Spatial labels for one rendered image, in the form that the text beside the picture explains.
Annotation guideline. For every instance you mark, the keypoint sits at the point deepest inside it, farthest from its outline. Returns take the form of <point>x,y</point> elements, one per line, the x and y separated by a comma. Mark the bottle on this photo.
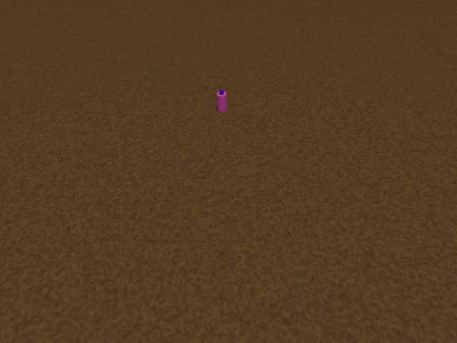
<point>221,101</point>

